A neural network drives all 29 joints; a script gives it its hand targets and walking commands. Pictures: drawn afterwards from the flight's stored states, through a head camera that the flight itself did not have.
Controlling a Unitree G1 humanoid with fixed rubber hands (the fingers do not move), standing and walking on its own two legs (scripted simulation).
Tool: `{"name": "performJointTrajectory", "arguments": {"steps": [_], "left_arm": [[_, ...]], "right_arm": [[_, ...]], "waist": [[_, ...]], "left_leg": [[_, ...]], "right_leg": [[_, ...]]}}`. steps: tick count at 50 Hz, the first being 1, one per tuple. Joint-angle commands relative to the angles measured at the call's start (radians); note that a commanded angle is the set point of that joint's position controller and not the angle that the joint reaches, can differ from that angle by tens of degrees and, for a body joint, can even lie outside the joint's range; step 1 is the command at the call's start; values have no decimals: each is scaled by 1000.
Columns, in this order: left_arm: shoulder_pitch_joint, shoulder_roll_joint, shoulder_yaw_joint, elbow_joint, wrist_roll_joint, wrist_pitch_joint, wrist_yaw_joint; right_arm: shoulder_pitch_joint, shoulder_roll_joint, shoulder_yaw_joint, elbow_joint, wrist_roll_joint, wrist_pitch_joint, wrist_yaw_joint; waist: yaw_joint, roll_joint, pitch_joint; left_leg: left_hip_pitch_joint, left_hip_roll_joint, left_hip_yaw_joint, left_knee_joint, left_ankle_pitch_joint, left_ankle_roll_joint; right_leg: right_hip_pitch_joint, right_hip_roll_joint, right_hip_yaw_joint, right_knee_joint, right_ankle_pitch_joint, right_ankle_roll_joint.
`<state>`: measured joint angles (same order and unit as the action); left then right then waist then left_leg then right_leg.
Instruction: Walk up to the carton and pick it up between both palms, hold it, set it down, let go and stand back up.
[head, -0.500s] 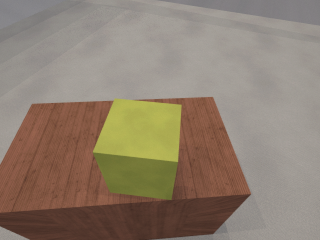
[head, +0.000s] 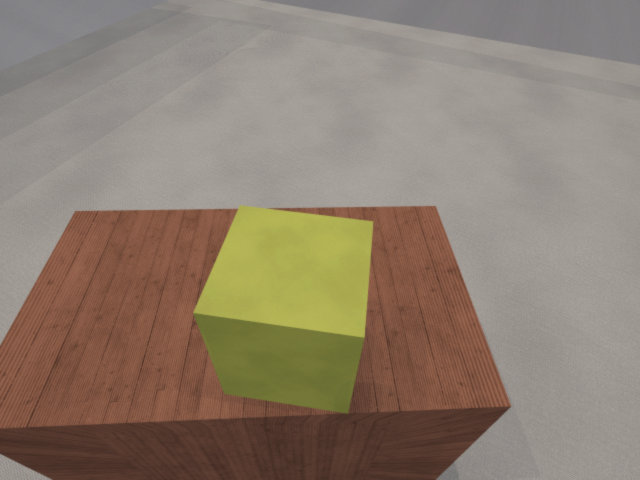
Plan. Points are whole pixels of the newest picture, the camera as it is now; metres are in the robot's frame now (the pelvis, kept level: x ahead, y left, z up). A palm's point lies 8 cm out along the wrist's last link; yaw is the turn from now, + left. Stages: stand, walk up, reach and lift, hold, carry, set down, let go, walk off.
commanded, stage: walk up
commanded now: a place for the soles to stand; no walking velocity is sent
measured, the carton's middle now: (295, 311) +0.39 +0.05 -0.06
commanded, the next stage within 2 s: reach and lift in 0.68 s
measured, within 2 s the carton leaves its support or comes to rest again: neither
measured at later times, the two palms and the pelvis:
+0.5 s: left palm out of the picture +0.00 +0.22 -0.15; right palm out of the picture +0.01 -0.23 -0.14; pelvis +0.01 -0.01 +0.00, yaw +3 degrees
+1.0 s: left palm (138, 476) +0.17 +0.23 -0.09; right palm (497, 463) +0.18 -0.23 -0.10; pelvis -0.03 -0.02 -0.02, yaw +2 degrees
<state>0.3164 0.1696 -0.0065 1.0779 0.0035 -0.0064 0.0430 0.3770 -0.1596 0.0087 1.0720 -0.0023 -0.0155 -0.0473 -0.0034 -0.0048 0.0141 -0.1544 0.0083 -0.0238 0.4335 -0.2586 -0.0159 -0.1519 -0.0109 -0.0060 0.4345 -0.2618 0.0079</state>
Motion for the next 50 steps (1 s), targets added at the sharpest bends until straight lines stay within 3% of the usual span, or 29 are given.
{"name": "performJointTrajectory", "arguments": {"steps": [1, 16, 34, 35, 36, 37, 38, 39, 42, 44, 48, 50], "left_arm": [[64, 117, 17, -29, 0, -14, 7], [51, 118, 15, -25, -2, -8, 9], [50, 121, 17, -22, -2, -3, 7], [-852, 390, 83, -372, -48, 214, -41], [-716, 376, 82, -374, -62, 361, -30], [-627, 365, 90, -435, -64, 458, -30], [-562, 339, 95, -502, -63, 530, -32], [-548, 318, 112, -583, -42, 582, -31], [-442, 211, 141, -648, 15, 695, -61], [-297, 158, 150, -684, 52, 744, -101], [-135, 130, 153, -720, 111, 778, -157], [-158, 148, 158, -697, 116, 768, -166]], "right_arm": [[82, -112, -22, -28, 0, -14, -8], [78, -105, -19, -32, -1, -11, -15], [57, -106, -20, -28, -3, -9, -19], [-907, -126, -128, -280, -127, -2, 24], [-762, -131, -152, -278, -122, 86, 45], [-707, -154, -148, -398, -98, 159, 59], [-629, -142, -127, -451, -72, 213, 72], [-566, -141, -105, -456, -38, 238, 80], [-409, -162, -35, -324, 89, 267, 77], [-308, -188, 27, -282, 164, 271, 54], [-265, -193, 78, -337, 218, 285, -17], [-303, -168, 76, -400, 194, 292, -39]], "waist": [[3, 12, 70], [4, 13, 65], [7, 13, 67], [-58, -70, -93], [-55, -73, 18], [-23, -103, -88], [5, -85, -166], [24, -17, -237], [-11, 136, -380], [-42, 143, -357], [-52, 23, -84], [-32, -25, 51]], "left_leg": [[-43, 77, -66, -74, 194, 23], [-46, 73, -74, -44, 283, 22], [-70, 64, -91, -30, 269, 17], [-328, 41, 32, 156, 16, -25], [-479, 16, 63, 172, -208, -8], [-498, 21, 92, 190, -179, -2], [-462, 31, 108, 205, -109, -13], [-399, 33, 116, 217, -7, -34], [-146, 36, 92, 320, 401, -98], [-10, 31, 83, 322, 578, -109], [38, -8, 103, 183, 330, -66], [-8, -21, 117, 125, 149, -48]], "right_leg": [[-22, -83, 54, -84, 151, -19], [20, -96, 20, -72, 219, -24], [42, -103, -6, -80, 188, -28], [-218, -54, -24, 154, -85, -19], [-182, -52, -1, 188, -252, -26], [-63, -52, -4, 224, -207, -20], [-21, -53, -6, 256, -95, -16], [-43, -45, -25, 294, 58, -12], [-158, 0, -94, 345, 416, -13], [-122, 19, -98, 291, 551, -15], [-64, 30, -86, 108, 447, -4], [-100, 17, -74, 34, 270, 1]]}}
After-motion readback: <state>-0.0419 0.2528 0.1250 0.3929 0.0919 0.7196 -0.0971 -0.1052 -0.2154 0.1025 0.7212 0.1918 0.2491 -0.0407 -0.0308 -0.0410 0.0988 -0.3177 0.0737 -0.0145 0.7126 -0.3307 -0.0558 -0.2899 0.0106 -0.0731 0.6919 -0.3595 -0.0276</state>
